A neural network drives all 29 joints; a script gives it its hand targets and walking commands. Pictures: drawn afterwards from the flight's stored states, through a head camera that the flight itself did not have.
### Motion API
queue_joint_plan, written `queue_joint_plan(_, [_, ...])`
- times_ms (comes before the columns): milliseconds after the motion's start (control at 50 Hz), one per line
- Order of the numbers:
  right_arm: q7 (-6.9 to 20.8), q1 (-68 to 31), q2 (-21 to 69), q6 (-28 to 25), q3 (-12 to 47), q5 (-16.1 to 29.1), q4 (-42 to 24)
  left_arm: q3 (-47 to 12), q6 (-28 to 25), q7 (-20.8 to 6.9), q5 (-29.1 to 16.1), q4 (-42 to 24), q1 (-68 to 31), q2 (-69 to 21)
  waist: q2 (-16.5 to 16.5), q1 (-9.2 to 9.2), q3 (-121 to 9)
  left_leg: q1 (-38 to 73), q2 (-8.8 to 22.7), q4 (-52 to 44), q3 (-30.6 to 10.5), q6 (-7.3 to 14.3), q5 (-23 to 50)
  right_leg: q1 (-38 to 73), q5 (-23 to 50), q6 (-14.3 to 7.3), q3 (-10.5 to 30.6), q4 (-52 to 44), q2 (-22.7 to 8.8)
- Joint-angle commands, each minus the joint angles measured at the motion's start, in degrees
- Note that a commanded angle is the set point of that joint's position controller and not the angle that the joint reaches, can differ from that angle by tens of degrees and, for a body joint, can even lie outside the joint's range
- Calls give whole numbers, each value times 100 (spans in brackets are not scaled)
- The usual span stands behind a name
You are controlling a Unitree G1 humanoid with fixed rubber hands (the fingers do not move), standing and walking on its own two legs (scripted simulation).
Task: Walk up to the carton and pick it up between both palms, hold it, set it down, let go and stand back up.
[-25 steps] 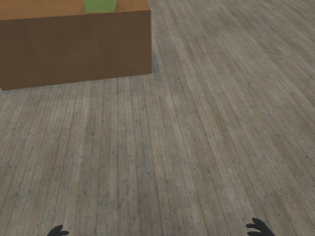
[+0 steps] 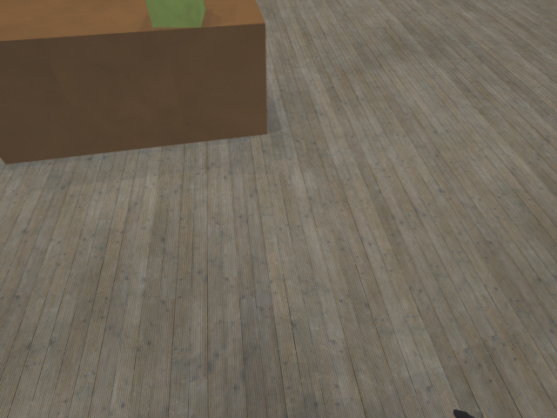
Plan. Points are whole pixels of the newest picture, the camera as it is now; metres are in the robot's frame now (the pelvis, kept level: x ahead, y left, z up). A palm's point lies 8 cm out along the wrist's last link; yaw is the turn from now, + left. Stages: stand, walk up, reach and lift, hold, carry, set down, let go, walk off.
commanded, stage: stand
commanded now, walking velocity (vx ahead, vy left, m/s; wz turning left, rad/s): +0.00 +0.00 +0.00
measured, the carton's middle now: out of the picture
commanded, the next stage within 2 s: none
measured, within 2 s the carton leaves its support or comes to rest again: neither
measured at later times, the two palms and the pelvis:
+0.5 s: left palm out of the picture +0.07 +0.29 -0.12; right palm out of the picture +0.06 -0.30 -0.12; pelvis +0.00 +0.00 +0.00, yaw +0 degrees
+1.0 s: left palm out of the picture +0.08 +0.28 -0.12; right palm out of the picture +0.07 -0.30 -0.12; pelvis +0.01 -0.01 +0.00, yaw +0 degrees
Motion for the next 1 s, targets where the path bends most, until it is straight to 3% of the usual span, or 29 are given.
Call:
queue_joint_plan(0, [-69, -157, -1057, -122, -257, 1, -348, 243, -135, 68, 4, -365, -169, 1177, -66, 15, -347, -12, 702, -410, -479, 137, 352, -109, 264, -145, 497, -444, -724])
queue_joint_plan(980, [-99, -21, -1093, -104, -264, 2, -108, 242, -123, 104, -23, -191, -24, 1181, -70, -16, -369, 126, 757, -456, -442, 138, 687, 60, 754, -149, 460, -523, -749])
